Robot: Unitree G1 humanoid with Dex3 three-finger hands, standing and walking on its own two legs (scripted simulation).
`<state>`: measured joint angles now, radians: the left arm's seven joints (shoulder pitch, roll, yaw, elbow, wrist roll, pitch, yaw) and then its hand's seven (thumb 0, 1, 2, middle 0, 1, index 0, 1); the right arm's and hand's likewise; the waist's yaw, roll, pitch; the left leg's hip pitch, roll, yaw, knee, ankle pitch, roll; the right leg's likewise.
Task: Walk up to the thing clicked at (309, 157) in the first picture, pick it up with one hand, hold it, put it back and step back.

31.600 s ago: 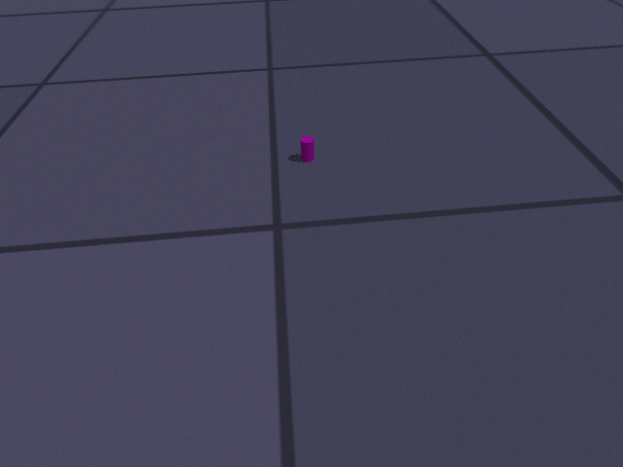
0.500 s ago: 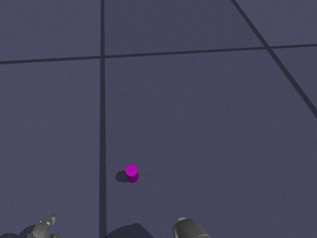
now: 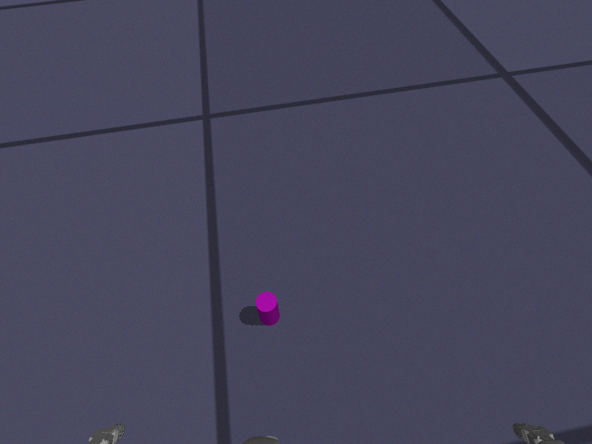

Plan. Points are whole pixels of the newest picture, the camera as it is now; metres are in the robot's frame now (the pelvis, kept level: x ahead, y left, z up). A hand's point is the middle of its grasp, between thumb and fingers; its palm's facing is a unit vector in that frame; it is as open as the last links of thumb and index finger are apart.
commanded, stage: step back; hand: left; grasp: from the side
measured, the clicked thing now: (268, 309) +0.60 +0.15 -0.70
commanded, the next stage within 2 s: none
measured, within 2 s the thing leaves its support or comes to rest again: neither
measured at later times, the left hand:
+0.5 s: hand out of the picture -0.06 +0.26 -0.16, palm faces -0.07 -0.91 -0.40, open 7.4 cm
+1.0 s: hand out of the picture -0.19 +0.23 -0.15, palm faces +0.01 -0.93 -0.36, open 7.4 cm
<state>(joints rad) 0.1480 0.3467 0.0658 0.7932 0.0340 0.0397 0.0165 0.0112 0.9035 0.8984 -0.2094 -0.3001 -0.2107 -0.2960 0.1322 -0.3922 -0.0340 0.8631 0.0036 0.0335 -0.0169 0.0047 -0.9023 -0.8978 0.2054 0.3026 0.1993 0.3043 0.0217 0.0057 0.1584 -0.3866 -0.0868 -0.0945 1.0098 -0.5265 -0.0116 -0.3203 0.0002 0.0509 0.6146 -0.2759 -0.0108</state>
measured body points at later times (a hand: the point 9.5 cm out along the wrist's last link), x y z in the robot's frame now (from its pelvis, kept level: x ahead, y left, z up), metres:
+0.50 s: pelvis -0.16 -0.02 -0.02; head -0.10 -0.01 +0.43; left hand -0.05 +0.31 -0.13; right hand -0.04 -0.34 -0.11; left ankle -0.04 +0.12 -0.73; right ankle -0.20 -0.16 -0.73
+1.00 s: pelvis -0.32 -0.04 +0.00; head -0.27 -0.02 +0.44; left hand -0.19 +0.28 -0.12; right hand -0.22 -0.35 -0.11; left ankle -0.24 +0.08 -0.73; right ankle -0.35 -0.19 -0.64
